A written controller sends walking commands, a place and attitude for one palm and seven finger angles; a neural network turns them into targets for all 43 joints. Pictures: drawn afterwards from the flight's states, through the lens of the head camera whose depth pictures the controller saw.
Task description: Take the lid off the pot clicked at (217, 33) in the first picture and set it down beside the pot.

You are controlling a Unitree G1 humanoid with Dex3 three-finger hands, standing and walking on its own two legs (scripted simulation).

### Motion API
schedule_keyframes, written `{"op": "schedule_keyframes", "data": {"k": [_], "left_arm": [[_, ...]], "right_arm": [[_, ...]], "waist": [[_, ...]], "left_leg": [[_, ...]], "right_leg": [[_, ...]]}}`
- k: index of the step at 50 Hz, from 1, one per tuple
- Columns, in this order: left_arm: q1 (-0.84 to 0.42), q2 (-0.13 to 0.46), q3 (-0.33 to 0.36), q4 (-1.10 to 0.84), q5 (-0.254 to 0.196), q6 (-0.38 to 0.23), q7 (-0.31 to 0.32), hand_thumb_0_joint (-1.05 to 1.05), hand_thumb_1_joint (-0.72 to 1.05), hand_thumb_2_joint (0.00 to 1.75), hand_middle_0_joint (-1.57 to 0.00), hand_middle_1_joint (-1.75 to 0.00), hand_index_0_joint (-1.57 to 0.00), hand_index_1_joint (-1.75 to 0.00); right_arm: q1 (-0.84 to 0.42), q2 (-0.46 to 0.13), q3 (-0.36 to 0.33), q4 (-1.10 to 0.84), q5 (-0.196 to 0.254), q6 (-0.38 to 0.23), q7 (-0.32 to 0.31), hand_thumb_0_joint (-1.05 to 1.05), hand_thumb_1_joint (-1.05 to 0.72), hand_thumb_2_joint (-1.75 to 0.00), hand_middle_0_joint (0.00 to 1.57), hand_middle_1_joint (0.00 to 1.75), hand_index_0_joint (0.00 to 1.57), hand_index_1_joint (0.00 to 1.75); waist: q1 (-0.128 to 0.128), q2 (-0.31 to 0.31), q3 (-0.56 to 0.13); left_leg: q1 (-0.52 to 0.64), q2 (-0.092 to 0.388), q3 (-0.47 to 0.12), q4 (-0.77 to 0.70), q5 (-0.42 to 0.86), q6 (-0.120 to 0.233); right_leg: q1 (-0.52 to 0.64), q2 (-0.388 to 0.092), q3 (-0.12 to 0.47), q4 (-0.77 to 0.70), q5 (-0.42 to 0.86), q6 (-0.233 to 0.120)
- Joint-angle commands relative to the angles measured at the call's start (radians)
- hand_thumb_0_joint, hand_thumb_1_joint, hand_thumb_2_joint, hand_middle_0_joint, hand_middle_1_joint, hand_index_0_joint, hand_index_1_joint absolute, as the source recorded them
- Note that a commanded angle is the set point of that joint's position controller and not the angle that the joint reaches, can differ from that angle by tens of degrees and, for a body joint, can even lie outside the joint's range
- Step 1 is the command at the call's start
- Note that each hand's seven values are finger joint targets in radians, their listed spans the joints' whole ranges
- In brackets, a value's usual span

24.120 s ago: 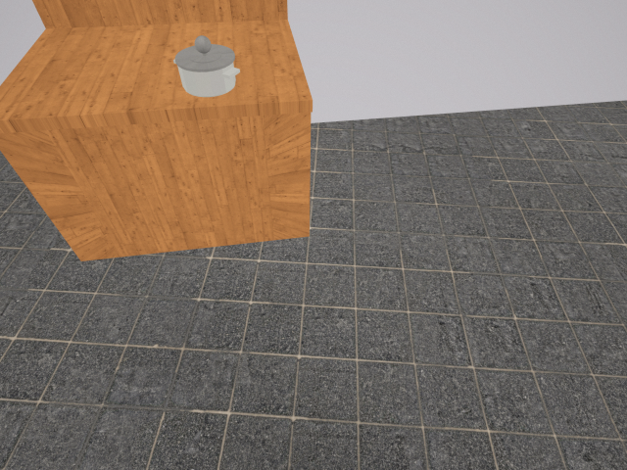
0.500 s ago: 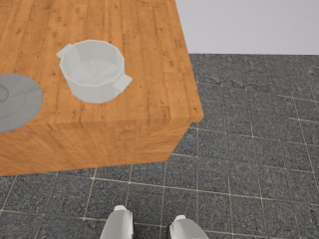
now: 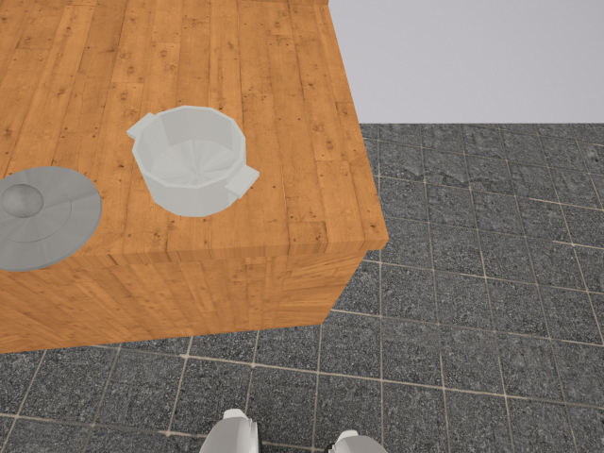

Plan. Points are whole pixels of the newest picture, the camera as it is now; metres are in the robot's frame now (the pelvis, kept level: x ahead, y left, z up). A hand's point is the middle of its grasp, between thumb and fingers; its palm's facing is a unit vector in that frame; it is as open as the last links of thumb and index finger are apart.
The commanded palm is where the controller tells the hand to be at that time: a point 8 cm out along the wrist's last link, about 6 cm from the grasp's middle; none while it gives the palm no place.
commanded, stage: raise the empty hand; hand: left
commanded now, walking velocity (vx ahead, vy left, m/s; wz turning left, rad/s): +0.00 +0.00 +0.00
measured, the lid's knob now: (22, 201) +0.46 +0.37 -0.02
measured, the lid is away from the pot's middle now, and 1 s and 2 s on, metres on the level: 0.24 0.24 0.24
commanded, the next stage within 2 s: draw the hand back to the body in 0.38 s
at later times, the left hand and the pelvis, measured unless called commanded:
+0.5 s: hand out of the picture +0.45 +0.37 +0.15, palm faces -0.41 -0.15 -0.90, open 11.0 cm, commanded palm +0.50 +0.36 +0.21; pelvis +0.00 -0.01 +0.01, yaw +1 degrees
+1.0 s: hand out of the picture +0.41 +0.35 +0.15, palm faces -0.29 -0.24 -0.93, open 10.9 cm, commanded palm +0.40 +0.35 +0.21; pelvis +0.00 -0.03 +0.02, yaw +3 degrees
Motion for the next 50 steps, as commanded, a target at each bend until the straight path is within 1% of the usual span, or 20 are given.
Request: {"op": "schedule_keyframes", "data": {"k": [1,4,8,10,14,18,22,24,28,30,31,32,35,39,42,44,46,48,49,50], "left_arm": [[-0.397,0.311,0.061,-0.165,0.004,0.007,0.038,0.0,0.09,0.43,-0.28,-0.98,-0.28,-0.98],[-0.454,0.265,0.025,-0.251,-0.008,0.008,0.031,0.0,0.09,0.43,-0.28,-0.98,-0.28,-0.98],[-0.445,0.289,0.042,-0.189,-0.008,0.023,0.026,0.0,0.09,0.43,-0.28,-0.98,-0.28,-0.98],[-0.472,0.301,0.049,-0.216,-0.004,0.02,0.027,0.0,0.09,0.43,-0.28,-0.98,-0.28,-0.98],[-0.475,0.236,-0.005,-0.215,-0.015,0.03,0.019,0.0,0.09,0.43,-0.28,-0.98,-0.28,-0.98],[-0.436,0.233,-0.026,-0.11,-0.016,0.047,0.013,0.0,0.09,0.43,-0.28,-0.98,-0.28,-0.98],[-0.509,0.258,-0.011,-0.199,-0.003,0.038,0.018,0.0,0.09,0.43,-0.28,-0.98,-0.28,-0.98],[-0.519,0.241,-0.016,-0.238,-0.013,0.031,0.016,0.0,0.09,0.43,-0.28,-0.98,-0.28,-0.98],[-0.422,0.289,0.055,-0.219,-0.01,0.031,0.017,0.0,0.09,0.43,-0.28,-0.98,-0.28,-0.98],[-0.39,0.292,0.072,-0.253,-0.015,0.025,0.016,0.0,0.09,0.43,-0.28,-0.98,-0.28,-0.98],[-0.356,0.313,0.095,-0.244,-0.015,0.024,0.016,0.0,0.09,0.43,-0.28,-0.98,-0.28,-0.98],[-0.332,0.283,0.076,-0.24,-0.02,0.029,0.013,0.0,0.09,0.43,-0.28,-0.98,-0.28,-0.98],[-0.296,0.289,0.101,-0.327,-0.027,0.026,0.015,0.0,0.09,0.43,-0.28,-0.98,-0.28,-0.98],[-0.2,0.308,0.158,-0.399,-0.056,0.018,0.012,0.0,0.09,0.43,-0.28,-0.98,-0.28,-0.98],[-0.134,0.274,0.138,-0.338,-0.075,0.034,0.004,0.0,0.09,0.43,-0.28,-0.98,-0.28,-0.98],[-0.173,0.251,0.122,-0.43,-0.081,0.03,0.006,0.0,0.09,0.43,-0.28,-0.98,-0.28,-0.98],[-0.17,0.286,0.16,-0.529,-0.079,0.021,0.019,0.0,0.09,0.43,-0.28,-0.98,-0.28,-0.98],[-0.104,0.274,0.176,-0.571,-0.094,0.012,0.022,0.0,0.09,0.43,-0.28,-0.98,-0.28,-0.98],[-0.184,0.065,0.33,-0.6,-0.676,-0.012,0.173,0.0,0.09,0.43,-0.28,-0.98,-0.28,-0.98],[-0.008,-0.002,0.27,-0.423,-0.738,0.009,0.253,0.0,0.09,0.43,-0.28,-0.98,-0.28,-0.98]], "right_arm": [[0.135,-0.21,-0.066,-0.05,-0.007,-0.009,-0.017,0.0,-0.9,-0.9,0.2,0.3,0.2,0.3],[0.128,-0.211,-0.07,-0.049,-0.008,-0.014,-0.014,0.0,-0.9,-0.9,0.2,0.3,0.2,0.3],[0.128,-0.214,-0.071,-0.053,-0.004,-0.016,-0.014,0.0,-0.9,-0.9,0.2,0.3,0.2,0.3],[0.125,-0.214,-0.072,-0.052,-0.005,-0.014,-0.016,0.0,-0.9,-0.9,0.2,0.3,0.2,0.3],[0.114,-0.209,-0.068,-0.054,0.0,-0.025,-0.013,0.0,-0.9,-0.9,0.2,0.3,0.2,0.3],[0.113,-0.215,-0.063,-0.051,0.005,-0.027,-0.014,0.0,-0.9,-0.9,0.2,0.3,0.2,0.3],[0.117,-0.214,-0.068,-0.046,-0.001,-0.027,-0.013,0.0,-0.9,-0.9,0.2,0.3,0.2,0.3],[0.112,-0.212,-0.068,-0.043,-0.001,-0.035,-0.015,0.0,-0.9,-0.9,0.2,0.3,0.2,0.3],[0.117,-0.207,-0.077,-0.059,-0.002,-0.028,-0.01,0.0,-0.9,-0.9,0.2,0.3,0.2,0.3],[0.107,-0.203,-0.079,-0.067,-0.005,-0.021,-0.005,0.0,-0.9,-0.9,0.2,0.3,0.2,0.3],[0.1,-0.201,-0.078,-0.075,-0.004,-0.016,-0.001,0.0,-0.9,-0.9,0.2,0.3,0.2,0.3],[0.089,-0.2,-0.078,-0.081,-0.001,-0.011,0.002,0.0,-0.9,-0.9,0.2,0.3,0.2,0.3],[0.066,-0.192,-0.085,-0.1,-0.005,0.0,0.013,0.0,-0.9,-0.9,0.2,0.3,0.2,0.3],[0.028,-0.183,-0.086,-0.132,-0.004,0.015,0.023,0.0,-0.9,-0.9,0.2,0.3,0.2,0.3],[0.002,-0.183,-0.088,-0.135,0.002,0.025,0.026,0.0,-0.9,-0.9,0.2,0.3,0.2,0.3],[-0.021,-0.179,-0.09,-0.144,0.001,0.027,0.028,0.0,-0.9,-0.9,0.2,0.3,0.2,0.3],[-0.035,-0.169,-0.091,-0.154,-0.005,0.026,0.029,0.0,-0.9,-0.9,0.2,0.3,0.2,0.3],[-0.056,-0.161,-0.091,-0.166,-0.008,0.022,0.03,0.0,-0.9,-0.9,0.2,0.3,0.2,0.3],[0.049,-0.108,-0.072,-0.241,0.004,-0.046,0.027,0.0,-0.9,-0.9,0.2,0.3,0.2,0.3],[0.011,-0.133,-0.05,-0.201,-0.008,-0.058,0.019,0.0,-0.9,-0.9,0.2,0.3,0.2,0.3]], "waist": [[0.003,0.206,-0.422],[0.007,0.221,-0.435],[0.0,0.173,-0.409],[0.007,0.191,-0.436],[0.005,0.18,-0.39],[-0.009,0.089,-0.309],[0.003,0.198,-0.39],[0.006,0.207,-0.415],[0.024,0.159,-0.443],[0.035,0.18,-0.474],[0.043,0.169,-0.442],[0.037,0.152,-0.413],[0.051,0.185,-0.44],[0.068,0.156,-0.44],[0.053,0.075,-0.338],[0.06,0.121,-0.36],[0.073,0.189,-0.423],[0.076,0.179,-0.426],[0.059,0.25,-0.353],[0.063,0.112,-0.243]], "left_leg": [[0.69,-0.004,-0.088,-0.104,0.348,-0.032],[0.751,0.012,-0.11,-0.128,0.377,-0.038],[0.711,-0.001,-0.1,-0.14,0.287,-0.028],[0.732,-0.001,-0.101,-0.144,0.306,-0.031],[0.731,-0.001,-0.098,-0.165,0.287,-0.028],[0.624,-0.012,-0.075,-0.183,0.138,-0.019],[0.71,-0.009,-0.079,-0.171,0.255,-0.026],[0.75,-0.001,-0.088,-0.168,0.313,-0.026],[0.734,-0.018,-0.072,-0.157,0.345,-0.022],[0.766,-0.015,-0.064,-0.153,0.414,-0.025],[0.736,-0.023,-0.06,-0.153,0.41,-0.024],[0.716,-0.025,-0.054,-0.159,0.397,-0.023],[0.758,-0.025,-0.047,-0.156,0.469,-0.022],[0.754,-0.035,-0.04,-0.163,0.516,-0.012],[0.658,-0.04,-0.02,-0.189,0.35,-0.004],[0.706,-0.041,-0.018,-0.196,0.376,-0.002],[0.789,-0.037,-0.04,-0.194,0.443,-0.004],[0.81,-0.039,-0.044,-0.195,0.463,-0.002],[0.958,0.021,-0.086,-0.286,0.362,-0.04],[0.915,0.044,-0.126,-0.321,0.193,-0.036]], "right_leg": [[-0.166,0.074,-0.07,-0.089,0.121,-0.063],[-0.175,0.071,-0.078,-0.094,0.113,-0.065],[-0.138,0.069,-0.068,-0.119,0.106,-0.062],[-0.133,0.066,-0.064,-0.12,0.109,-0.06],[-0.128,0.065,-0.07,-0.132,0.103,-0.064],[-0.094,0.06,-0.063,-0.146,0.081,-0.06],[-0.098,0.061,-0.061,-0.141,0.118,-0.064],[-0.104,0.062,-0.065,-0.136,0.126,-0.064],[-0.051,0.065,-0.063,-0.142,0.158,-0.063],[-0.038,0.065,-0.065,-0.137,0.182,-0.063],[-0.023,0.066,-0.065,-0.141,0.192,-0.065],[-0.022,0.066,-0.067,-0.145,0.19,-0.066],[0.0,0.065,-0.066,-0.146,0.215,-0.066],[0.059,0.064,-0.069,-0.153,0.258,-0.068],[0.084,0.059,-0.065,-0.174,0.223,-0.062],[0.085,0.054,-0.065,-0.177,0.227,-0.066],[0.087,0.052,-0.063,-0.181,0.233,-0.068],[0.104,0.05,-0.063,-0.193,0.239,-0.068],[0.074,0.031,-0.062,-0.241,0.206,-0.108],[0.087,0.031,-0.058,-0.258,0.134,-0.1]]}}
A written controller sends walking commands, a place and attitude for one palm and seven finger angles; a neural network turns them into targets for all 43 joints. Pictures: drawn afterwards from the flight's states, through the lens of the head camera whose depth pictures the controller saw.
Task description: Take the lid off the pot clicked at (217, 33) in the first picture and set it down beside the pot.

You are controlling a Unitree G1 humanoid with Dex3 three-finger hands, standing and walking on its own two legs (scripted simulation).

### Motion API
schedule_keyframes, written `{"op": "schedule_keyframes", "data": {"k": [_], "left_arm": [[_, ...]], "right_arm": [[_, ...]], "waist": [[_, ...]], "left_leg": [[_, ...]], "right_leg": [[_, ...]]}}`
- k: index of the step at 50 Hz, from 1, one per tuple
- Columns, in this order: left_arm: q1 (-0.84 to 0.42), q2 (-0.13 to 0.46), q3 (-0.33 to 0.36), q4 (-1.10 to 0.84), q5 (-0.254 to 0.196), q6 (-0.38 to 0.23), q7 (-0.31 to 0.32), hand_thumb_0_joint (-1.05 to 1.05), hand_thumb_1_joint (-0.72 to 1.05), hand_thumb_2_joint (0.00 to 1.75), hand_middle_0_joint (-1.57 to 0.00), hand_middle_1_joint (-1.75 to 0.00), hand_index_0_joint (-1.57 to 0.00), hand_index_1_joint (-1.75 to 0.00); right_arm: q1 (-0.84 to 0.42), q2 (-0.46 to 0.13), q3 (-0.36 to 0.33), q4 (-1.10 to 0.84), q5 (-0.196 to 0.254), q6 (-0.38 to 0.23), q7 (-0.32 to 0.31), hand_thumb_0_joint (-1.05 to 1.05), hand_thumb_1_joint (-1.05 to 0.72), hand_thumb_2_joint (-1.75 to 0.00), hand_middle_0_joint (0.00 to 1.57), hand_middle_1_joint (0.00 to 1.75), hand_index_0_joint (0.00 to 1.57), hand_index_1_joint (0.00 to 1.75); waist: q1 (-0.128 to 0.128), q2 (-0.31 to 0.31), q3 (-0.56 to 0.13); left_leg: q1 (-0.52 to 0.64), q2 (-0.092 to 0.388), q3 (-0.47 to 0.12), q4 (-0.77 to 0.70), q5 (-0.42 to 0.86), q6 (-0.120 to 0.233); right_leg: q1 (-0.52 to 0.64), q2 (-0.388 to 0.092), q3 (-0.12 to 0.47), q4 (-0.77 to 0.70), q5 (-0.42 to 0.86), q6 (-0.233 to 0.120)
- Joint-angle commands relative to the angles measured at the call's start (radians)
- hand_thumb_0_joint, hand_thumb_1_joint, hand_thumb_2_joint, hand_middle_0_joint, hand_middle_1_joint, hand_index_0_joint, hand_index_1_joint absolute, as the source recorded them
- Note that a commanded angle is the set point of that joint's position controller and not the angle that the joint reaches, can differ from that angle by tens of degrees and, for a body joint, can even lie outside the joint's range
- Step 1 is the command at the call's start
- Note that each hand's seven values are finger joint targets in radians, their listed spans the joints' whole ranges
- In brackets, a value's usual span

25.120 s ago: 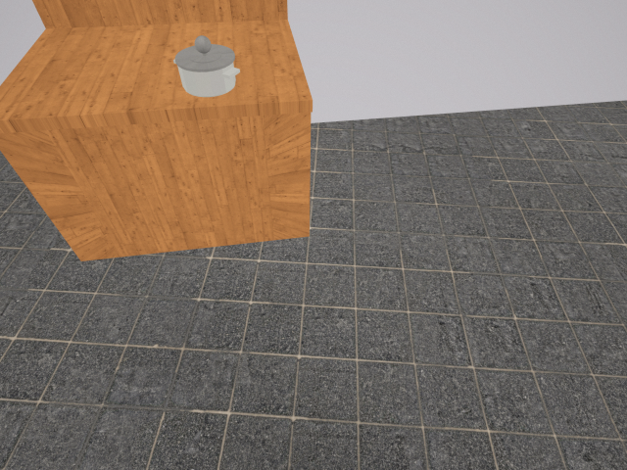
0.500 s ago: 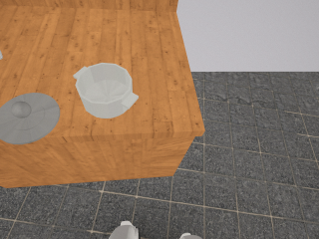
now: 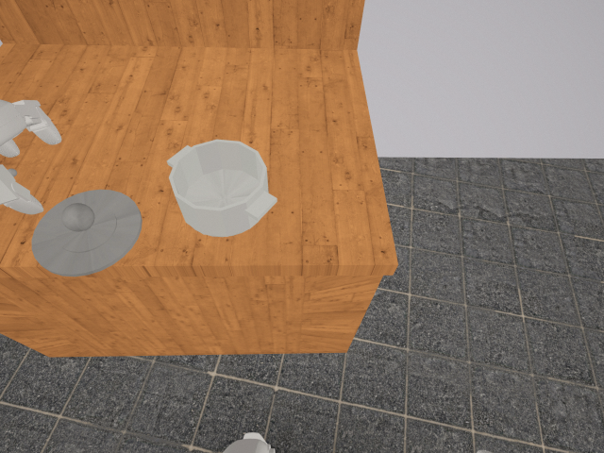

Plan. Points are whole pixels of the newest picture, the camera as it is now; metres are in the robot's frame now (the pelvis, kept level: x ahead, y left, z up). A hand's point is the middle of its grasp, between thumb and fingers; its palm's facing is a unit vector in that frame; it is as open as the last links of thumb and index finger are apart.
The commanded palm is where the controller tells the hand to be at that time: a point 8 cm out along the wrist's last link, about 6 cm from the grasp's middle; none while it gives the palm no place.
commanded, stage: draw the hand back to the body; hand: left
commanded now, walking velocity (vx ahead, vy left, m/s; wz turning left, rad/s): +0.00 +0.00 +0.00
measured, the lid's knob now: (78, 217) +0.48 +0.37 -0.04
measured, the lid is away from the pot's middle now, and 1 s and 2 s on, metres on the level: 0.24 0.24 0.24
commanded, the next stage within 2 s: step back with the hand held close in 1.74 s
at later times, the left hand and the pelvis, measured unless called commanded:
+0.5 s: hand (43, 151) +0.40 +0.28 +0.18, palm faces +0.49 -0.82 -0.29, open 9.8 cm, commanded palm +0.34 +0.31 +0.19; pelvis +0.03 -0.04 +0.02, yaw -1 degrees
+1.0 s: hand (52, 221) +0.32 +0.24 +0.18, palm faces +0.48 -0.82 -0.31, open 7.6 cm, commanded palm +0.26 +0.27 +0.19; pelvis +0.04 -0.05 +0.03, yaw -1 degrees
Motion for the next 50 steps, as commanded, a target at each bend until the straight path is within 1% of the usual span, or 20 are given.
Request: {"op": "schedule_keyframes", "data": {"k": [1,2,3,5,7,8,9,10,12,15,17,20,23,25,29,33,35,39,43,50], "left_arm": [[-0.32,0.065,0.156,-0.131,-0.564,-0.012,0.3,0.0,0.09,0.43,-0.28,-0.98,-0.28,-0.98],[-0.325,0.079,0.206,-0.124,-0.648,-0.012,0.338,0.0,0.09,0.43,-0.28,-0.98,-0.28,-0.98],[-0.333,0.094,0.229,-0.117,-0.692,-0.015,0.371,0.0,0.09,0.43,-0.28,-0.98,-0.28,-0.98],[-0.414,0.105,0.251,-0.283,-0.741,-0.04,0.421,0.0,0.11,0.44,-0.28,-0.97,-0.28,-0.97],[-0.403,0.071,0.258,-0.42,-0.779,-0.055,0.456,0.0,0.15,0.46,-0.28,-0.93,-0.28,-0.93],[-0.331,0.073,0.289,-0.421,-0.791,-0.051,0.475,0.0,0.17,0.47,-0.27,-0.91,-0.27,-0.91],[-0.284,0.063,0.296,-0.423,-0.801,-0.047,0.486,0.0,0.19,0.49,-0.27,-0.9,-0.27,-0.9],[-0.163,0.061,0.332,-0.328,-0.812,-0.029,0.501,0.0,0.22,0.5,-0.27,-0.88,-0.27,-0.88],[-0.093,0.05,0.349,-0.312,-0.827,-0.016,0.511,0.0,0.26,0.52,-0.27,-0.85,-0.27,-0.85],[-0.05,0.029,0.347,-0.365,-0.846,-0.019,0.513,0.0,0.32,0.56,-0.26,-0.8,-0.26,-0.8],[-0.075,0.044,0.364,-0.493,-0.851,-0.029,0.518,0.0,0.36,0.58,-0.26,-0.76,-0.26,-0.76],[-0.005,-0.012,0.347,-0.598,-0.86,-0.037,0.526,0.0,0.42,0.62,-0.25,-0.71,-0.25,-0.71],[0.198,-0.044,0.371,-0.499,-0.872,0.0,0.528,0.0,0.48,0.65,-0.24,-0.66,-0.24,-0.66],[0.232,-0.069,0.358,-0.521,-0.882,-0.001,0.52,0.0,0.52,0.67,-0.24,-0.62,-0.24,-0.62],[0.148,-0.056,0.354,-0.793,-0.884,-0.039,0.527,0.0,0.6,0.72,-0.23,-0.56,-0.23,-0.56],[0.334,-0.052,0.418,-0.721,-0.889,-0.023,0.542,0.0,0.68,0.77,-0.22,-0.49,-0.22,-0.49],[0.381,-0.101,0.387,-0.739,-0.895,-0.03,0.538,0.0,0.72,0.79,-0.22,-0.45,-0.22,-0.45],[0.406,-0.151,0.347,-0.915,-0.902,-0.054,0.534,0.0,0.8,0.84,-0.21,-0.39,-0.21,-0.39],[0.549,-0.142,0.404,-0.906,-0.908,-0.043,0.542,0.0,0.88,0.89,-0.2,-0.32,-0.2,-0.32],[0.624,-0.254,0.316,-1.071,-0.921,-0.055,0.53,0.0,0.9,0.9,-0.2,-0.3,-0.2,-0.3]], "right_arm": [[0.057,-0.145,-0.007,-0.121,-0.011,-0.1,-0.031,0.0,-0.9,-0.9,0.2,0.3,0.2,0.3],[0.052,-0.158,-0.011,-0.114,-0.016,-0.114,-0.043,0.0,-0.9,-0.9,0.2,0.3,0.2,0.3],[0.052,-0.168,-0.009,-0.104,-0.017,-0.126,-0.051,0.0,-0.9,-0.9,0.2,0.3,0.2,0.3],[0.034,-0.168,-0.008,-0.103,-0.025,-0.166,-0.049,0.0,-0.9,-0.9,0.2,0.3,0.2,0.3],[0.011,-0.16,-0.006,-0.11,-0.034,-0.207,-0.038,0.0,-0.9,-0.9,0.2,0.3,0.2,0.3],[0.002,-0.156,-0.005,-0.107,-0.039,-0.222,-0.032,0.0,-0.9,-0.9,0.2,0.3,0.2,0.3],[-0.001,-0.157,-0.001,-0.098,-0.045,-0.231,-0.029,0.0,-0.9,-0.9,0.2,0.3,0.2,0.3],[0.007,-0.155,-0.003,-0.081,-0.048,-0.231,-0.026,0.0,-0.9,-0.9,0.2,0.3,0.2,0.3],[0.0,-0.155,-0.004,-0.078,-0.049,-0.232,-0.022,0.0,-0.9,-0.9,0.2,0.3,0.2,0.3],[-0.023,-0.154,-0.011,-0.082,-0.049,-0.242,-0.016,0.0,-0.9,-0.9,0.2,0.3,0.2,0.3],[-0.041,-0.152,-0.017,-0.09,-0.049,-0.26,-0.011,0.0,-0.9,-0.9,0.2,0.3,0.2,0.3],[-0.055,-0.144,-0.025,-0.086,-0.051,-0.287,0.0,0.0,-0.9,-0.9,0.2,0.3,0.2,0.3],[-0.054,-0.146,-0.033,-0.07,-0.05,-0.271,0.0,0.0,-0.9,-0.9,0.2,0.3,0.2,0.3],[-0.066,-0.142,-0.038,-0.069,-0.046,-0.266,0.003,0.0,-0.9,-0.9,0.2,0.3,0.2,0.3],[-0.122,-0.123,-0.036,-0.087,-0.045,-0.294,0.003,0.0,-0.9,-0.9,0.2,0.3,0.2,0.3],[-0.12,-0.121,-0.036,-0.073,-0.053,-0.295,-0.003,0.0,-0.9,-0.9,0.2,0.3,0.2,0.3],[-0.134,-0.112,-0.038,-0.074,-0.053,-0.298,-0.003,0.0,-0.9,-0.9,0.2,0.3,0.2,0.3],[-0.169,-0.099,-0.035,-0.092,-0.054,-0.323,0.002,0.0,-0.9,-0.9,0.2,0.3,0.2,0.3],[-0.172,-0.096,-0.035,-0.088,-0.063,-0.327,0.0,0.0,-0.9,-0.9,0.2,0.3,0.2,0.3],[-0.212,-0.075,-0.031,-0.103,-0.064,-0.343,0.0,0.0,-0.9,-0.9,0.2,0.3,0.2,0.3]], "waist": [[-0.019,0.032,-0.223],[-0.018,-0.049,-0.227],[-0.011,-0.081,-0.246],[0.001,0.033,-0.341],[0.015,0.188,-0.376],[0.025,0.222,-0.356],[0.031,0.217,-0.319],[0.037,0.145,-0.257],[0.045,0.078,-0.204],[0.049,0.033,-0.198],[0.055,0.073,-0.263],[0.055,0.102,-0.287],[0.069,-0.072,-0.193],[0.064,-0.074,-0.17],[0.062,0.064,-0.234],[0.079,-0.052,-0.178],[0.075,-0.033,-0.144],[0.08,0.043,-0.172],[0.094,-0.051,-0.148],[0.088,0.025,-0.096]], "left_leg": [[0.614,0.068,-0.121,-0.219,-0.026,-0.004],[0.568,0.063,-0.107,-0.231,-0.078,0.002],[0.546,0.05,-0.077,-0.228,-0.069,0.008],[0.614,0.037,-0.047,-0.219,0.053,-0.003],[0.701,0.036,-0.051,-0.223,0.166,-0.022],[0.714,0.037,-0.058,-0.231,0.183,-0.028],[0.691,0.031,-0.044,-0.237,0.204,-0.027],[0.632,0.03,-0.035,-0.248,0.204,-0.027],[0.563,0.017,-0.003,-0.261,0.206,-0.024],[0.552,0.01,0.027,-0.264,0.252,-0.016],[0.615,0.007,0.033,-0.257,0.316,-0.012],[0.677,0.006,0.035,-0.25,0.421,-0.011],[0.571,-0.006,0.067,-0.26,0.38,0.0],[0.549,-0.013,0.079,-0.264,0.344,0.0],[0.647,-0.018,0.075,-0.26,0.384,0.004],[0.601,-0.019,0.074,-0.277,0.358,0.002],[0.598,-0.018,0.08,-0.282,0.328,0.001],[0.656,-0.017,0.076,-0.284,0.358,0.002],[0.634,-0.015,0.075,-0.292,0.366,0.001],[0.67,-0.009,0.071,-0.312,0.322,-0.004]], "right_leg": [[-0.138,0.043,-0.048,-0.153,0.058,-0.087],[-0.093,0.037,-0.034,-0.167,0.058,-0.081],[-0.044,0.03,-0.013,-0.184,0.078,-0.073],[0.034,0.019,0.001,-0.191,0.156,-0.074],[0.066,0.019,-0.002,-0.195,0.215,-0.081],[0.076,0.022,-0.003,-0.204,0.214,-0.084],[0.096,0.025,-0.002,-0.216,0.238,-0.084],[0.128,0.027,-0.009,-0.219,0.25,-0.082],[0.183,0.023,-0.007,-0.23,0.282,-0.074],[0.239,0.019,0.0,-0.237,0.35,-0.065],[0.269,0.015,0.009,-0.237,0.412,-0.061],[0.282,0.016,0.01,-0.238,0.486,-0.057],[0.325,0.007,0.011,-0.237,0.571,-0.036],[0.335,-0.003,0.015,-0.24,0.587,-0.029],[0.34,-0.007,0.024,-0.253,0.604,-0.03],[0.356,-0.009,0.015,-0.25,0.613,-0.02],[0.341,-0.011,0.017,-0.263,0.582,-0.02],[0.345,-0.008,0.012,-0.274,0.56,-0.03],[0.361,-0.008,0.005,-0.268,0.588,-0.025],[0.318,-0.004,-0.002,-0.303,0.473,-0.035]]}}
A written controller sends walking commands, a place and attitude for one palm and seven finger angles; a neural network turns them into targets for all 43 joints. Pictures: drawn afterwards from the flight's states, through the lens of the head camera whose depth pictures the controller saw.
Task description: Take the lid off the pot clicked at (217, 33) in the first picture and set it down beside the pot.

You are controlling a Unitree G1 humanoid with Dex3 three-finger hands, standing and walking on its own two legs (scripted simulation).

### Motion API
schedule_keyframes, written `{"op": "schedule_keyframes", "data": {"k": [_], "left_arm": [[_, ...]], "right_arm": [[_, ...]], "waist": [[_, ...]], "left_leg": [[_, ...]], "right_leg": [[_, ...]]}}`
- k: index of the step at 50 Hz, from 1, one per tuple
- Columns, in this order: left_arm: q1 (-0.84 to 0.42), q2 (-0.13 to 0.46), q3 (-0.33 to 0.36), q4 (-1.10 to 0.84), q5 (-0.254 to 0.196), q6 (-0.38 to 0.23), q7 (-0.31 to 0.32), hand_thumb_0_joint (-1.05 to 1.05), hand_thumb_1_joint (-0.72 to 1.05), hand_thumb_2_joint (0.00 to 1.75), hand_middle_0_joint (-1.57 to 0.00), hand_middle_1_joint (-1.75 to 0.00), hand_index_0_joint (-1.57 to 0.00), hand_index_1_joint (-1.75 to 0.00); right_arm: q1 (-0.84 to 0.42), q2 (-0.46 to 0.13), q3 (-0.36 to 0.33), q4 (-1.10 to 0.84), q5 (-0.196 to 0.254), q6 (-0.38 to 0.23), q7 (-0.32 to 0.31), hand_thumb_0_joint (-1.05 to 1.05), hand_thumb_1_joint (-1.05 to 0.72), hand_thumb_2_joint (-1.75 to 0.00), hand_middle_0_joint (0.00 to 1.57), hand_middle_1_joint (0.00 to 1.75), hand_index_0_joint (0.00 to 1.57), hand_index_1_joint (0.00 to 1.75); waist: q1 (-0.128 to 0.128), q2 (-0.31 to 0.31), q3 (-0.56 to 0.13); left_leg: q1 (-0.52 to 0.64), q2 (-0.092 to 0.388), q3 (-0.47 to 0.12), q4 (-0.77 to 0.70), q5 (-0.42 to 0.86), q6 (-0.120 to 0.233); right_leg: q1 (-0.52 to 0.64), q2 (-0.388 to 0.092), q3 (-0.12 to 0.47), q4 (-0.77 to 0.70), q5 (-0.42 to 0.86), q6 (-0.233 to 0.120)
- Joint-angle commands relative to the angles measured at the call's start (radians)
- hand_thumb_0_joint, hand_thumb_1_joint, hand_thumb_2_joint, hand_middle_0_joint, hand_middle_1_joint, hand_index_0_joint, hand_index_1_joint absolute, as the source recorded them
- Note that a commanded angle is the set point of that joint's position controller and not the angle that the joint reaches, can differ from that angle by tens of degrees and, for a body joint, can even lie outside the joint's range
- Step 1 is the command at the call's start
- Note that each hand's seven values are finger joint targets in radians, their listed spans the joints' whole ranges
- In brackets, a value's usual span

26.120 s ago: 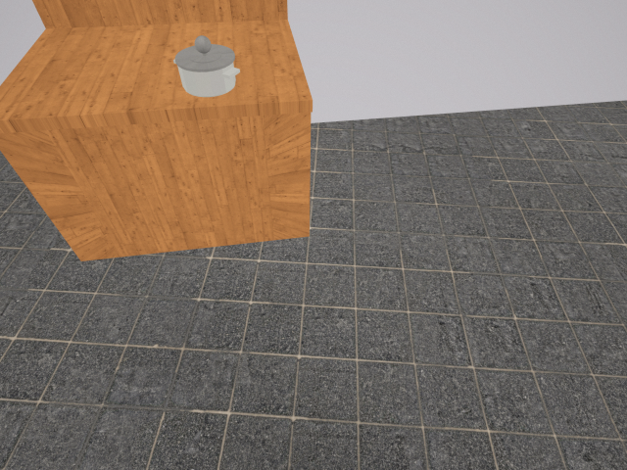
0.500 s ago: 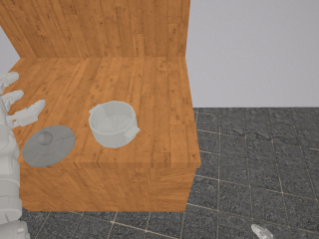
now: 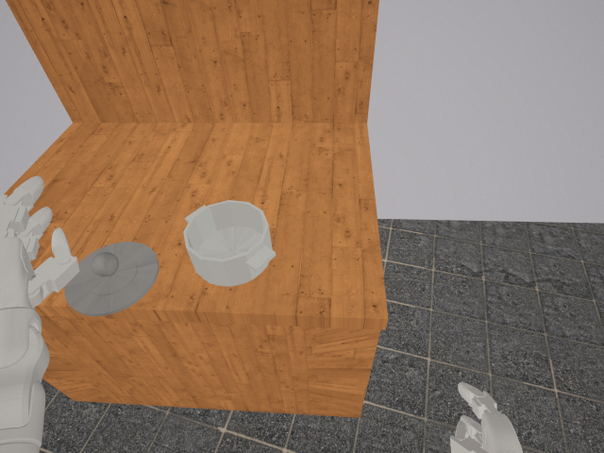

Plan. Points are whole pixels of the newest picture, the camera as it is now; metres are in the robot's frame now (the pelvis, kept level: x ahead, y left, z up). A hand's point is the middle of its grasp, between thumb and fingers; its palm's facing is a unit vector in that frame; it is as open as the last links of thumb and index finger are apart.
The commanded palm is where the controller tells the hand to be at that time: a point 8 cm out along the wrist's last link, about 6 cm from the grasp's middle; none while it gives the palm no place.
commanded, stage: draw the hand back to the body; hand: left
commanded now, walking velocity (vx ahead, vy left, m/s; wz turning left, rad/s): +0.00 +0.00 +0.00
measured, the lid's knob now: (105, 264) +0.43 +0.43 -0.06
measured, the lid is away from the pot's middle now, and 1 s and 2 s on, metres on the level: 0.24 0.24 0.24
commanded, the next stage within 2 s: step back with the hand held close in 0.74 s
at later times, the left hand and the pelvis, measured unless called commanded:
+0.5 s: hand (56, 337) +0.18 +0.26 +0.15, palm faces +0.39 -0.85 -0.35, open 7.4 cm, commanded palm +0.12 +0.30 +0.17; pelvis -0.01 +0.01 +0.00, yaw +0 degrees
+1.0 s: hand (8, 354) +0.15 +0.27 +0.18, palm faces +0.40 -0.81 -0.44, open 7.4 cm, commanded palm +0.10 +0.31 +0.17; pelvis -0.03 +0.02 +0.00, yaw +1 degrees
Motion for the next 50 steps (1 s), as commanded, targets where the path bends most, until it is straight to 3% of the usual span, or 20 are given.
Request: {"op": "schedule_keyframes", "data": {"k": [1,4,9,13,15,18,24,27,30,34,36,37,40,42,43,44,45,46,48,50], "left_arm": [[-0.176,0.24,0.08,-0.312,-0.003,-0.077,0.018,0.0,0.9,0.9,-0.2,-0.3,-0.2,-0.3],[-0.1,0.263,0.122,-0.375,-0.003,-0.084,0.021,0.0,0.9,0.9,-0.2,-0.3,-0.2,-0.3],[0.006,0.174,0.058,-0.468,-0.004,-0.087,0.015,0.0,0.9,0.9,-0.2,-0.3,-0.2,-0.3],[0.112,0.158,0.058,-0.498,-0.008,-0.079,0.013,0.0,0.9,0.9,-0.2,-0.3,-0.2,-0.3],[0.121,0.157,0.053,-0.559,-0.005,-0.086,0.013,0.0,0.9,0.9,-0.2,-0.3,-0.2,-0.3],[0.203,0.151,0.054,-0.611,-0.003,-0.089,0.014,0.0,0.9,0.9,-0.2,-0.3,-0.2,-0.3],[0.338,0.111,0.021,-0.687,0.001,-0.089,0.009,0.0,0.9,0.9,-0.2,-0.3,-0.2,-0.3],[0.408,0.108,0.024,-0.71,-0.002,-0.089,0.011,0.0,0.9,0.9,-0.2,-0.3,-0.2,-0.3],[0.406,0.101,0.004,-0.777,0.005,-0.093,0.013,0.0,0.9,0.9,-0.2,-0.3,-0.2,-0.3],[0.373,0.106,0.015,-0.745,0.01,-0.091,0.025,0.0,0.9,0.9,-0.2,-0.3,-0.2,-0.3],[0.404,0.082,0.0,-0.719,0.009,-0.088,0.025,0.0,0.9,0.9,-0.2,-0.3,-0.2,-0.3],[0.416,0.062,-0.022,-0.726,0.01,-0.087,0.021,0.0,0.9,0.9,-0.2,-0.3,-0.2,-0.3],[0.42,0.084,-0.01,-0.785,0.015,-0.098,0.022,0.0,0.9,0.9,-0.2,-0.3,-0.2,-0.3],[0.427,0.094,0.002,-0.785,0.015,-0.097,0.026,0.0,0.9,0.9,-0.2,-0.3,-0.2,-0.3],[0.236,0.291,0.198,-0.927,0.017,-0.146,0.037,0.0,0.9,0.9,-0.2,-0.3,-0.2,-0.3],[0.235,0.278,0.192,-0.882,0.016,-0.165,0.033,0.0,0.9,0.9,-0.2,-0.3,-0.2,-0.3],[0.335,0.21,0.145,-0.784,0.02,-0.164,0.025,0.0,0.9,0.9,-0.2,-0.3,-0.2,-0.3],[0.412,0.149,0.1,-0.736,0.021,-0.154,0.015,0.0,0.9,0.9,-0.2,-0.3,-0.2,-0.3],[0.496,0.086,0.048,-0.712,0.023,-0.146,-0.005,0.0,0.9,0.9,-0.2,-0.3,-0.2,-0.3],[0.554,0.068,0.035,-0.717,0.023,-0.149,-0.014,0.0,0.9,0.9,-0.2,-0.3,-0.2,-0.3]], "right_arm": [[-0.113,-0.107,-0.033,-0.15,-0.007,-0.067,-0.012,0.0,-0.9,-0.9,0.2,0.3,0.2,0.3],[-0.118,-0.103,-0.033,-0.149,-0.013,-0.068,-0.015,0.0,-0.9,-0.9,0.2,0.3,0.2,0.3],[-0.136,-0.091,-0.031,-0.159,-0.017,-0.081,-0.012,0.0,-0.9,-0.9,0.2,0.3,0.2,0.3],[-0.139,-0.087,-0.031,-0.162,-0.022,-0.075,-0.012,0.0,-0.9,-0.9,0.2,0.3,0.2,0.3],[-0.145,-0.083,-0.03,-0.166,-0.024,-0.079,-0.013,0.0,-0.9,-0.9,0.2,0.3,0.2,0.3],[-0.15,-0.078,-0.028,-0.171,-0.029,-0.085,-0.014,0.0,-0.9,-0.9,0.2,0.3,0.2,0.3],[-0.153,-0.071,-0.024,-0.179,-0.031,-0.093,-0.012,0.0,-0.9,-0.9,0.2,0.3,0.2,0.3],[-0.156,-0.067,-0.026,-0.187,-0.034,-0.093,-0.016,0.0,-0.9,-0.9,0.2,0.3,0.2,0.3],[-0.158,-0.066,-0.023,-0.19,-0.035,-0.098,-0.018,0.0,-0.9,-0.9,0.2,0.3,0.2,0.3],[-0.152,-0.065,-0.021,-0.176,-0.037,-0.105,-0.028,0.0,-0.9,-0.9,0.2,0.3,0.2,0.3],[-0.151,-0.064,-0.021,-0.178,-0.038,-0.104,-0.03,0.0,-0.9,-0.9,0.2,0.3,0.2,0.3],[-0.157,-0.063,-0.023,-0.182,-0.037,-0.105,-0.03,0.0,-0.9,-0.9,0.2,0.3,0.2,0.3],[-0.158,-0.063,-0.022,-0.187,-0.039,-0.114,-0.026,0.0,-0.9,-0.9,0.2,0.3,0.2,0.3],[-0.158,-0.063,-0.021,-0.186,-0.041,-0.117,-0.027,0.0,-0.9,-0.9,0.2,0.3,0.2,0.3],[-0.121,-0.089,-0.03,-0.219,-0.031,-0.093,-0.018,0.0,-0.9,-0.9,0.2,0.3,0.2,0.3],[-0.115,-0.068,-0.023,-0.198,-0.033,-0.085,-0.017,0.0,-0.9,-0.9,0.2,0.3,0.2,0.3],[-0.106,-0.068,-0.026,-0.177,-0.04,-0.082,-0.013,0.0,-0.9,-0.9,0.2,0.3,0.2,0.3],[-0.094,-0.065,-0.032,-0.187,-0.036,-0.077,-0.008,0.0,-0.9,-0.9,0.2,0.3,0.2,0.3],[-0.077,-0.083,-0.044,-0.209,-0.031,-0.066,0.001,0.0,-0.9,-0.9,0.2,0.3,0.2,0.3],[-0.071,-0.092,-0.049,-0.22,-0.03,-0.059,0.006,0.0,-0.9,-0.9,0.2,0.3,0.2,0.3]], "waist": [[-0.008,-0.003,-0.155],[0.004,0.02,-0.168],[0.0,0.002,-0.146],[0.006,-0.021,-0.124],[0.002,0.015,-0.112],[0.013,-0.002,-0.124],[0.011,0.016,-0.063],[0.016,-0.023,-0.047],[0.009,0.02,-0.05],[0.005,-0.004,-0.016],[0.01,-0.027,-0.007],[0.008,-0.01,-0.002],[0.016,0.021,-0.041],[0.019,0.003,-0.046],[0.009,0.0,0.019],[-0.006,-0.023,0.032],[-0.009,-0.099,0.054],[-0.015,-0.131,0.038],[-0.022,-0.075,-0.007],[-0.021,-0.009,-0.048]], "left_leg": [[0.194,-0.027,0.042,-0.006,0.262,0.069],[0.199,-0.027,0.04,-0.011,0.282,0.065],[0.205,-0.022,0.037,-0.021,0.276,0.062],[0.191,-0.018,0.035,-0.029,0.244,0.061],[0.193,-0.018,0.033,-0.033,0.221,0.059],[0.196,-0.017,0.028,-0.032,0.23,0.061],[0.169,-0.014,0.018,-0.04,0.173,0.055],[0.156,-0.011,0.017,-0.04,0.137,0.057],[0.157,-0.012,0.015,-0.04,0.117,0.053],[0.153,-0.01,0.003,-0.043,0.083,0.053],[0.149,-0.009,-0.001,-0.047,0.063,0.053],[0.15,-0.01,0.003,-0.045,0.058,0.054],[0.153,-0.012,-0.005,-0.051,0.059,0.05],[0.153,-0.011,-0.005,-0.048,0.072,0.052],[0.054,0.003,-0.02,0.004,-0.012,0.076],[0.029,-0.001,-0.026,0.03,-0.05,0.071],[0.013,-0.003,-0.033,0.058,-0.042,0.073],[0.018,0.002,-0.032,0.078,-0.018,0.071],[0.016,0.017,-0.034,0.088,0.053,0.077],[0.006,0.034,-0.043,0.06,0.113,0.081]], "right_leg": [[-0.108,-0.018,-0.027,-0.049,0.426,0.02],[-0.083,-0.02,-0.029,-0.051,0.441,0.016],[-0.095,-0.017,-0.037,-0.059,0.415,0.015],[-0.1,-0.019,-0.038,-0.069,0.379,0.016],[-0.112,-0.02,-0.038,-0.079,0.345,0.014],[-0.102,-0.021,-0.038,-0.075,0.35,0.014],[-0.133,-0.021,-0.04,-0.093,0.273,0.01],[-0.146,-0.023,-0.038,-0.101,0.235,0.014],[-0.151,-0.024,-0.036,-0.104,0.206,0.011],[-0.175,-0.023,-0.034,-0.118,0.159,0.009],[-0.18,-0.023,-0.035,-0.119,0.133,0.01],[-0.185,-0.024,-0.033,-0.12,0.127,0.011],[-0.16,-0.024,-0.034,-0.107,0.13,0.006],[-0.157,-0.025,-0.032,-0.106,0.143,0.007],[-0.22,-0.077,0.061,-0.131,0.206,0.012],[-0.237,-0.108,0.071,-0.133,0.205,0.002],[-0.261,-0.115,0.078,-0.135,0.211,0.003],[-0.27,-0.127,0.085,-0.122,0.23,0.004],[-0.255,-0.131,0.059,-0.076,0.275,0.012],[-0.233,-0.113,0.027,-0.029,0.282,0.024]]}}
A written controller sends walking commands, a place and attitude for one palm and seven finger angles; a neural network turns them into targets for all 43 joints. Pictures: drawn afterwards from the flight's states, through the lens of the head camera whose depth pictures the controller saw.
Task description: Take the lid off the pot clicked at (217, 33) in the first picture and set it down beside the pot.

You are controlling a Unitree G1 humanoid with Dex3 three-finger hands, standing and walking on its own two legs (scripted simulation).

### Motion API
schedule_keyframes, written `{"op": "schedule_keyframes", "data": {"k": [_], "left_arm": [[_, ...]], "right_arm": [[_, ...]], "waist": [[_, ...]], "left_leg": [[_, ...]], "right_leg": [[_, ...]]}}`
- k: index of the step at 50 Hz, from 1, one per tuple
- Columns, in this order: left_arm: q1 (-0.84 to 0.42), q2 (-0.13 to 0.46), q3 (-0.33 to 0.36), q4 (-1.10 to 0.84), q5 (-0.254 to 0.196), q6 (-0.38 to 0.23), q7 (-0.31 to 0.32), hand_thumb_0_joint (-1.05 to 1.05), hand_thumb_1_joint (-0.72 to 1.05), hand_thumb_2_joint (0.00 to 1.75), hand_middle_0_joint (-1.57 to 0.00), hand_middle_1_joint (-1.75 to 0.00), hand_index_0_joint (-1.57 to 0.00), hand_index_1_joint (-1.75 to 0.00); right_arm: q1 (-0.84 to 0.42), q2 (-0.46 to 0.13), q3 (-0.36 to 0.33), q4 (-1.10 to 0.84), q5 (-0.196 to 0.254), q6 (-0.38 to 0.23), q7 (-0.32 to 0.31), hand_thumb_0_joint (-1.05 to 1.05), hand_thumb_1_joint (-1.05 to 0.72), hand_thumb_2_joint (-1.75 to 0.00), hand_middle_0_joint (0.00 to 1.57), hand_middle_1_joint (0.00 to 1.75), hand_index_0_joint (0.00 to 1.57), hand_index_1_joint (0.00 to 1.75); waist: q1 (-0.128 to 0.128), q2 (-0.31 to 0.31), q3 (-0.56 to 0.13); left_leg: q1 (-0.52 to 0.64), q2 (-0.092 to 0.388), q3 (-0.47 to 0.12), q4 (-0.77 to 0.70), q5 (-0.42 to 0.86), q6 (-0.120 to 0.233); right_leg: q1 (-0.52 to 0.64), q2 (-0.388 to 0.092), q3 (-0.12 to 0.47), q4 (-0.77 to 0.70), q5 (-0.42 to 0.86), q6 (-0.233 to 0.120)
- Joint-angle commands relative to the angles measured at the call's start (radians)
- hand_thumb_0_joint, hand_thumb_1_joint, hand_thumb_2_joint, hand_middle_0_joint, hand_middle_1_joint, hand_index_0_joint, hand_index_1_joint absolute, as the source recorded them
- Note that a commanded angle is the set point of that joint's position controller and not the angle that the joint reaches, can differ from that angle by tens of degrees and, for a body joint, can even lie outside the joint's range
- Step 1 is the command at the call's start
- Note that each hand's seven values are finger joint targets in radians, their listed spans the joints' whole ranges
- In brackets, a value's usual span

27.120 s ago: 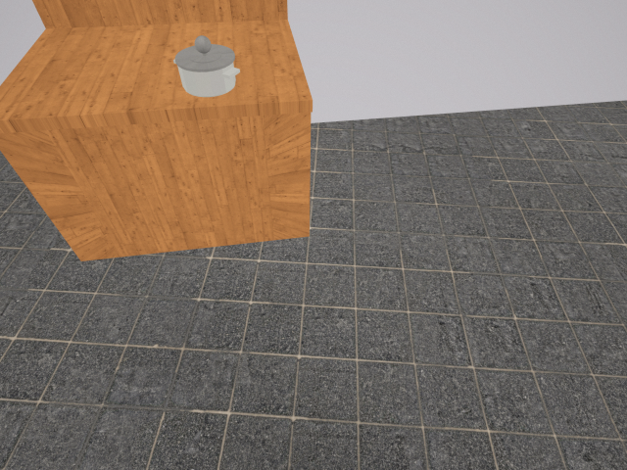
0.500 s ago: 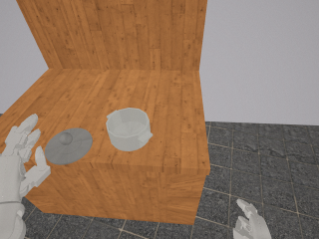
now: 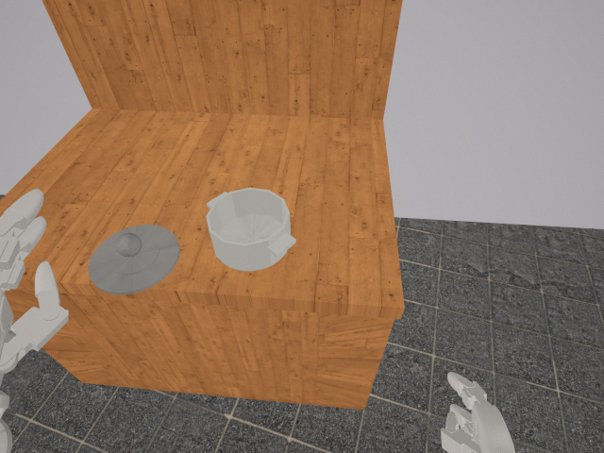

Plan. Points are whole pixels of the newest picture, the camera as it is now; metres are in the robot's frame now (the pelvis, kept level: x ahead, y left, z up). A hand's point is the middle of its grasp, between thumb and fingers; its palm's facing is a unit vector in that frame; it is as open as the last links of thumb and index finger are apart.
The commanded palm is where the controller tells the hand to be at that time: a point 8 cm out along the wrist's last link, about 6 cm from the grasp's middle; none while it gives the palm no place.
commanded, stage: step back with the hand held close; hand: left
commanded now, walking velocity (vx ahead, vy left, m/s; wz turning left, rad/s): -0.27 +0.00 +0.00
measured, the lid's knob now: (128, 244) +0.47 +0.40 -0.06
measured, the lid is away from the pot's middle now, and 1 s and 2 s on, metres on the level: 0.24 0.24 0.24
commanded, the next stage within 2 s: stop stepping back and stand still in 1.10 s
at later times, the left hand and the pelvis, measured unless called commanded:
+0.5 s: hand (15, 390) +0.13 +0.27 +0.16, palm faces +0.31 -0.82 -0.48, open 7.4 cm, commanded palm +0.07 +0.31 +0.18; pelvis -0.06 +0.03 -0.01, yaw +0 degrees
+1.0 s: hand out of the picture +0.05 +0.26 +0.17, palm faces +0.24 -0.86 -0.44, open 7.4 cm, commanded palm +0.00 +0.32 +0.18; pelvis -0.14 +0.05 -0.01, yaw -2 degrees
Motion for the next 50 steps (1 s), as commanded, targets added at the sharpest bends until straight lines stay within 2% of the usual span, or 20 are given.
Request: {"op": "schedule_keyframes", "data": {"k": [1,6,11,15,18,21,24,26,28,30,32,33,36,39,42,44,46,47,49,50], "left_arm": [[0.087,0.09,0.048,-0.148,0.006,-0.047,-0.009,0.0,0.9,0.9,-0.2,-0.3,-0.2,-0.3],[0.133,0.156,0.109,-0.28,0.007,-0.051,-0.001,0.0,0.9,0.9,-0.2,-0.3,-0.2,-0.3],[0.176,0.187,0.138,-0.401,-0.001,-0.056,0.022,0.0,0.9,0.9,-0.2,-0.3,-0.2,-0.3],[0.194,0.175,0.138,-0.391,-0.003,-0.054,0.031,0.0,0.9,0.9,-0.2,-0.3,-0.2,-0.3],[0.172,0.156,0.139,-0.333,-0.001,-0.051,0.033,0.0,0.9,0.9,-0.2,-0.3,-0.2,-0.3],[0.153,0.151,0.132,-0.269,0.0,-0.053,0.037,0.0,0.9,0.9,-0.2,-0.3,-0.2,-0.3],[0.113,0.16,0.114,-0.252,0.004,-0.061,0.045,0.0,0.9,0.9,-0.2,-0.3,-0.2,-0.3],[0.066,0.137,0.079,-0.262,0.011,-0.061,0.051,0.0,0.9,0.9,-0.2,-0.3,-0.2,-0.3],[0.04,0.145,0.08,-0.285,0.014,-0.069,0.057,0.0,0.9,0.9,-0.2,-0.3,-0.2,-0.3],[0.031,0.165,0.093,-0.35,0.013,-0.084,0.063,0.0,0.9,0.9,-0.2,-0.3,-0.2,-0.3],[0.034,0.169,0.112,-0.419,0.024,-0.098,0.066,0.0,0.9,0.9,-0.2,-0.3,-0.2,-0.3],[0.029,0.184,0.125,-0.437,0.032,-0.096,0.069,0.0,0.9,0.9,-0.2,-0.3,-0.2,-0.3],[0.064,0.187,0.142,-0.445,0.016,-0.097,0.072,0.0,0.9,0.9,-0.2,-0.3,-0.2,-0.3],[0.144,0.172,0.143,-0.405,0.001,-0.082,0.072,0.0,0.9,0.9,-0.2,-0.3,-0.2,-0.3],[0.137,0.161,0.126,-0.36,-0.007,-0.081,0.056,0.0,0.9,0.9,-0.2,-0.3,-0.2,-0.3],[0.161,0.176,0.124,-0.3,0.005,-0.083,0.045,0.0,0.9,0.9,-0.2,-0.3,-0.2,-0.3],[0.075,0.221,0.116,-0.332,0.004,-0.109,0.041,0.0,0.9,0.9,-0.2,-0.3,-0.2,-0.3],[0.028,0.222,0.125,-0.324,-0.001,-0.106,0.042,0.0,0.9,0.9,-0.2,-0.3,-0.2,-0.3],[0.071,0.174,0.101,-0.253,0.008,-0.078,0.028,0.0,0.9,0.9,-0.2,-0.3,-0.2,-0.3],[0.063,0.164,0.091,-0.253,0.017,-0.082,0.03,0.0,0.9,0.9,-0.2,-0.3,-0.2,-0.3]], "right_arm": [[-0.079,-0.118,-0.058,-0.18,0.006,-0.032,-0.004,0.0,-0.9,-0.9,0.2,0.3,0.2,0.3],[-0.067,-0.113,-0.068,-0.221,0.011,-0.004,-0.01,0.0,-0.9,-0.9,0.2,0.3,0.2,0.3],[-0.051,-0.107,-0.065,-0.229,0.015,-0.005,-0.017,0.0,-0.9,-0.9,0.2,0.3,0.2,0.3],[-0.033,-0.106,-0.066,-0.215,0.004,-0.03,-0.014,0.0,-0.9,-0.9,0.2,0.3,0.2,0.3],[-0.032,-0.111,-0.067,-0.218,0.008,-0.043,-0.015,0.0,-0.9,-0.9,0.2,0.3,0.2,0.3],[-0.025,-0.103,-0.07,-0.223,0.016,-0.045,-0.02,0.0,-0.9,-0.9,0.2,0.3,0.2,0.3],[-0.018,-0.102,-0.08,-0.202,0.011,-0.048,-0.028,0.0,-0.9,-0.9,0.2,0.3,0.2,0.3],[-0.023,-0.088,-0.073,-0.188,0.006,-0.05,-0.028,0.0,-0.9,-0.9,0.2,0.3,0.2,0.3],[-0.034,-0.09,-0.066,-0.192,0.005,-0.057,-0.029,0.0,-0.9,-0.9,0.2,0.3,0.2,0.3],[-0.048,-0.11,-0.059,-0.215,0.006,-0.066,-0.037,0.0,-0.9,-0.9,0.2,0.3,0.2,0.3],[-0.049,-0.121,-0.052,-0.23,-0.002,-0.09,-0.04,0.0,-0.9,-0.9,0.2,0.3,0.2,0.3],[-0.044,-0.108,-0.053,-0.223,-0.009,-0.099,-0.036,0.0,-0.9,-0.9,0.2,0.3,0.2,0.3],[-0.02,-0.098,-0.068,-0.201,-0.012,-0.115,-0.012,0.0,-0.9,-0.9,0.2,0.3,0.2,0.3],[-0.009,-0.094,-0.077,-0.189,-0.009,-0.118,0.001,0.0,-0.9,-0.9,0.2,0.3,0.2,0.3],[-0.008,-0.095,-0.068,-0.183,-0.016,-0.108,0.005,0.0,-0.9,-0.9,0.2,0.3,0.2,0.3],[0.021,-0.077,-0.071,-0.161,-0.014,-0.085,0.008,0.0,-0.9,-0.9,0.2,0.3,0.2,0.3],[-0.014,-0.067,-0.072,-0.163,0.005,-0.074,-0.004,0.0,-0.9,-0.9,0.2,0.3,0.2,0.3],[-0.054,-0.074,-0.08,-0.17,0.015,-0.082,-0.01,0.0,-0.9,-0.9,0.2,0.3,0.2,0.3],[-0.086,-0.049,-0.068,-0.164,0.019,-0.057,-0.008,0.0,-0.9,-0.9,0.2,0.3,0.2,0.3],[-0.108,-0.034,-0.047,-0.171,0.015,-0.044,-0.012,0.0,-0.9,-0.9,0.2,0.3,0.2,0.3]], "waist": [[-0.029,-0.014,-0.08],[-0.024,-0.085,-0.184],[-0.021,0.086,-0.223],[-0.025,0.172,-0.18],[-0.032,0.115,-0.116],[-0.048,-0.075,-0.067],[-0.065,-0.177,-0.028],[-0.078,-0.205,-0.022],[-0.083,-0.174,-0.033],[-0.073,-0.005,-0.033],[-0.055,0.285,-0.052],[-0.056,0.289,-0.069],[-0.044,0.165,-0.107],[-0.035,0.139,-0.166],[-0.035,0.167,-0.173],[-0.048,0.004,-0.203],[-0.053,-0.289,-0.161],[-0.041,-0.352,-0.115],[-0.064,-0.332,-0.054],[-0.071,-0.258,-0.007]], "left_leg": [[0.098,0.043,-0.022,-0.028,0.165,0.056],[0.104,0.074,-0.042,-0.004,0.401,0.063],[0.089,0.117,-0.08,-0.027,0.46,0.071],[0.037,0.159,-0.131,-0.097,0.305,0.077],[-0.117,0.151,-0.131,-0.113,-0.029,0.071],[-0.171,0.076,-0.092,-0.043,-0.322,0.039],[-0.039,0.008,-0.048,0.201,-0.283,0.011],[-0.024,-0.005,-0.04,0.284,-0.218,0.01],[-0.047,0.016,-0.066,0.194,-0.193,0.022],[-0.127,0.096,-0.176,-0.033,-0.297,0.052],[-0.278,0.244,-0.366,-0.335,-0.57,0.1],[-0.328,0.274,-0.385,-0.387,-0.583,0.114],[-0.232,0.255,-0.296,-0.322,-0.418,0.11],[-0.082,0.211,-0.199,-0.279,-0.299,0.084],[-0.103,0.184,-0.148,-0.241,-0.282,0.033],[-0.035,0.082,-0.047,-0.012,-0.216,-0.01],[-0.034,-0.058,0.059,0.48,-0.236,-0.039],[-0.119,-0.062,-0.007,0.697,-0.312,-0.032],[-0.234,-0.023,-0.058,0.745,-0.299,-0.018],[-0.269,-0.001,-0.055,0.665,-0.305,-0.017]], "right_leg": [[-0.165,-0.111,0.041,-0.019,0.276,0.001],[-0.121,-0.096,0.016,0.072,0.363,0.016],[-0.134,-0.072,0.0,0.148,0.226,0.018],[-0.186,-0.044,-0.015,0.187,-0.063,0.017],[-0.142,-0.046,-0.015,0.157,-0.044,0.014],[-0.219,-0.102,0.043,0.058,-0.076,-0.013],[-0.47,-0.217,0.169,-0.09,-0.269,-0.081],[-0.504,-0.266,0.177,-0.079,-0.159,-0.096],[-0.464,-0.233,0.127,0.002,-0.068,-0.075],[-0.398,-0.12,0.04,0.138,-0.119,-0.024],[-0.269,0.004,-0.016,0.461,-0.216,0.018],[-0.226,0.018,0.013,0.616,-0.248,0.017],[-0.284,0.011,0.034,0.679,-0.28,0.013],[-0.279,0.014,-0.023,0.456,-0.287,0.013],[-0.146,0.02,-0.041,0.166,-0.223,-0.013],[-0.139,-0.061,-0.011,-0.059,-0.038,-0.041],[-0.326,-0.336,0.179,-0.159,0.174,-0.128],[-0.417,-0.416,0.22,-0.151,0.186,-0.177],[-0.365,-0.375,0.141,-0.012,0.461,-0.167],[-0.316,-0.357,0.135,0.04,0.578,-0.158]]}}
